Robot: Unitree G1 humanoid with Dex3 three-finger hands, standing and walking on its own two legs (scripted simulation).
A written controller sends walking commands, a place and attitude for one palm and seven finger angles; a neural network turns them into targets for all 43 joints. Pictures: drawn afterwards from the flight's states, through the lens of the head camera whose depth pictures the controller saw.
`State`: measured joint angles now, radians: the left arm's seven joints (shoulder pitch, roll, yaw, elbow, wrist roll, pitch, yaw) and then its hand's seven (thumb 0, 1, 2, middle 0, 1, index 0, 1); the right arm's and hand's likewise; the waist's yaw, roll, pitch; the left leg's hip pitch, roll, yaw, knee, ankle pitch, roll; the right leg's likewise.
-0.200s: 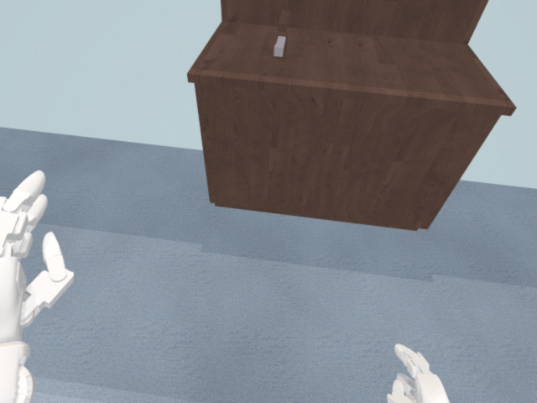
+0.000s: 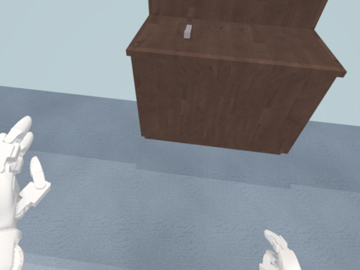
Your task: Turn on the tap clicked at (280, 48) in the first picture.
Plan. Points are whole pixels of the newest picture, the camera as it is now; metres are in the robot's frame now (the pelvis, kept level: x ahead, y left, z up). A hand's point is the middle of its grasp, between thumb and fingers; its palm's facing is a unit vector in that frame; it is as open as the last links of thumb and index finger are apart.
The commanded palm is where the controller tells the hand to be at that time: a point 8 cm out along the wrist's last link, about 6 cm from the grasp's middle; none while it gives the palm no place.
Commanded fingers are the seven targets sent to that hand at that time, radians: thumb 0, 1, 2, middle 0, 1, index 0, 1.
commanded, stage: stand and wait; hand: left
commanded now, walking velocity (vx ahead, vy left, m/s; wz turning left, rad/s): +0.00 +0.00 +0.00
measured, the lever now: (187, 34) +1.11 +0.04 +0.05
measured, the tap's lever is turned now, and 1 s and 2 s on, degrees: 0 0 0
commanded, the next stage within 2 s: look at it before walking up in 0.06 s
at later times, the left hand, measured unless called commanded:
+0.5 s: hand (48, 182) +0.22 +0.24 +0.16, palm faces +0.42 -0.83 -0.36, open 7.4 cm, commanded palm +0.17 +0.28 +0.18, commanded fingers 0.00 0.90 0.90 -0.20 -0.30 -0.20 -0.30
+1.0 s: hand (56, 132) +0.31 +0.27 +0.17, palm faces +0.49 -0.79 -0.36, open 7.4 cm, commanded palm +0.25 +0.30 +0.18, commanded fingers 0.00 0.90 0.90 -0.20 -0.30 -0.20 -0.30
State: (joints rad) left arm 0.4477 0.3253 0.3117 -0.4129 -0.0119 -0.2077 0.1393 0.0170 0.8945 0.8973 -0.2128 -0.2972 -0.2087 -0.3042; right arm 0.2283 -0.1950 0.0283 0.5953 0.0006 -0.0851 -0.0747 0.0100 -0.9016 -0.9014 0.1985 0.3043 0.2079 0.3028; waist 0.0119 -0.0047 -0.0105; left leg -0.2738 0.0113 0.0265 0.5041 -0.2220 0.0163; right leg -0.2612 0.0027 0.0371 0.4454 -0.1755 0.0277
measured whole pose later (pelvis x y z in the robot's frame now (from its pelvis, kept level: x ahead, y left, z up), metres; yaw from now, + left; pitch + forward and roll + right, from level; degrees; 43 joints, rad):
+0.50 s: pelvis +0.01 +0.00 -0.01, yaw +1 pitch +0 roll -1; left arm 0.47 0.33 0.32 -0.44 -0.01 -0.19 0.15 0.02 0.89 0.90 -0.21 -0.30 -0.21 -0.30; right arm 0.26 -0.21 0.02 0.60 -0.01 -0.08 -0.09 0.01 -0.90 -0.90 0.20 0.30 0.21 0.30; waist -0.01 0.00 -0.04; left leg -0.30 0.01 0.01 0.58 -0.29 0.03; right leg -0.30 0.00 0.01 0.56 -0.32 0.01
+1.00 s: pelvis +0.12 +0.01 +0.00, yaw +5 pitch +0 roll -1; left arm 0.44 0.36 0.36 -0.52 -0.01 -0.21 0.17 0.02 0.89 0.90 -0.21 -0.30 -0.21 -0.30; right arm 0.20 -0.14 0.01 0.63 0.00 -0.10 -0.06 0.01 -0.90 -0.90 0.20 0.30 0.21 0.30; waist 0.00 -0.03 0.03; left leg -0.24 0.05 0.12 0.55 -0.31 0.03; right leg -0.54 -0.08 -0.07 1.20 -0.42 0.03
